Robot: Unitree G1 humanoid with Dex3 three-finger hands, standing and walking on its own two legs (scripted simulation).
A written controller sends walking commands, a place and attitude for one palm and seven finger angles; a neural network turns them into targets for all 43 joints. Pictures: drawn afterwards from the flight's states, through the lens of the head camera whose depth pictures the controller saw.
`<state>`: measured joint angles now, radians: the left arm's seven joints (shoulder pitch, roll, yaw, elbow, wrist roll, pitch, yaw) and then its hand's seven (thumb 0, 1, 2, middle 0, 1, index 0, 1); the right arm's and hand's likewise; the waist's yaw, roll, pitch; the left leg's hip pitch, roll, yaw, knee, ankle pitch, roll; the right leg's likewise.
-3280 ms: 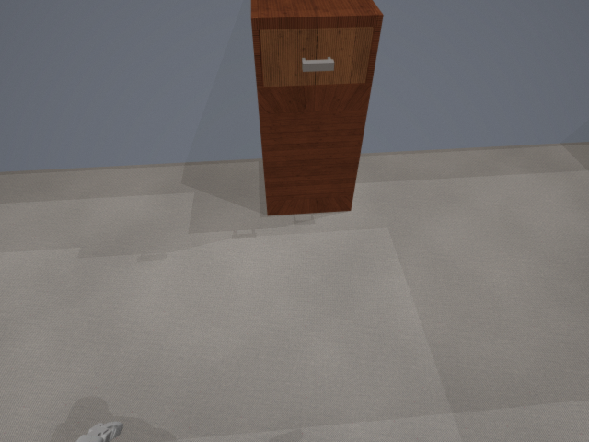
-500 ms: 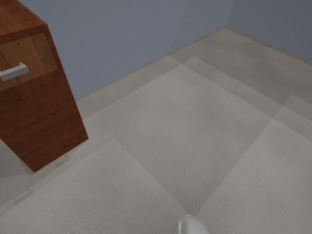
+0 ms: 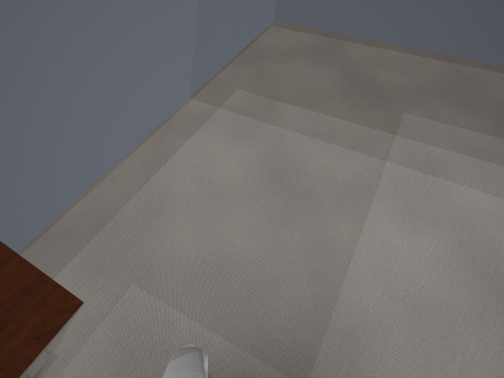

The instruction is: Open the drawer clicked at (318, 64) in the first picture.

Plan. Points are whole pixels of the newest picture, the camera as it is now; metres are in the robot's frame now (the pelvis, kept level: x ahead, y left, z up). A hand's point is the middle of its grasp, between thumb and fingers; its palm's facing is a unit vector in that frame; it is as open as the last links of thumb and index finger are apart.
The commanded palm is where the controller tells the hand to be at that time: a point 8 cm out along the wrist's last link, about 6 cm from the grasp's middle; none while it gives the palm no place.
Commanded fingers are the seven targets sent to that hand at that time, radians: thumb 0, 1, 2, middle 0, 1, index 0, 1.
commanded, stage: turn to face it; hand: left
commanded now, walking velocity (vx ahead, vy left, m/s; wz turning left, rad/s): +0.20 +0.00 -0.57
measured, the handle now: out of the picture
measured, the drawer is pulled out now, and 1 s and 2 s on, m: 0.00 0.00 0.00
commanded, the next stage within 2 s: none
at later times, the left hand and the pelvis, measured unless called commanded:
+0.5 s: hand (128, 373) +0.16 +0.25 -0.18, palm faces +0.10 -0.99 -0.14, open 7.4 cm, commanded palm none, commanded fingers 0.00 0.90 0.90 -0.20 -0.30 -0.20 -0.30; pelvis +0.12 +0.08 +0.00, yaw +2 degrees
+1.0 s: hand (127, 349) +0.19 +0.24 -0.13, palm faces +0.31 -0.90 -0.31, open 7.4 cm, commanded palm none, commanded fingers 0.00 0.90 0.90 -0.20 -0.30 -0.20 -0.30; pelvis +0.12 +0.01 +0.00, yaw +19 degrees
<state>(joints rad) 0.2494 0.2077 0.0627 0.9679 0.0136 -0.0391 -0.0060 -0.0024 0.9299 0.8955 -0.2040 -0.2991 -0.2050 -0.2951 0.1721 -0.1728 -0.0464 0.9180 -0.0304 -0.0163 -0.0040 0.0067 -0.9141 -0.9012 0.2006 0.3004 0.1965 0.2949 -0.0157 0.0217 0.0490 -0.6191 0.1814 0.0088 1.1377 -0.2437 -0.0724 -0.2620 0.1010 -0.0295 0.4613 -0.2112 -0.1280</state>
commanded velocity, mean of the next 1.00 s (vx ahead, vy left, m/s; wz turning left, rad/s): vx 0.01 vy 0.00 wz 0.54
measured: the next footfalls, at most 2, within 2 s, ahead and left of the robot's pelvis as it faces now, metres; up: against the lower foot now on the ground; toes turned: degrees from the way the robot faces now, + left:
left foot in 0.28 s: +0.19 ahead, +0.14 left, +0.00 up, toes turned +3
right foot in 0.92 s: +0.17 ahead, -0.08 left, +0.00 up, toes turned +17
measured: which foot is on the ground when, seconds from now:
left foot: up 0.00-0.26, down 0.28-0.90, up 0.92-1.00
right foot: down 0.00-0.30, up 0.32-0.90, down 0.92-1.00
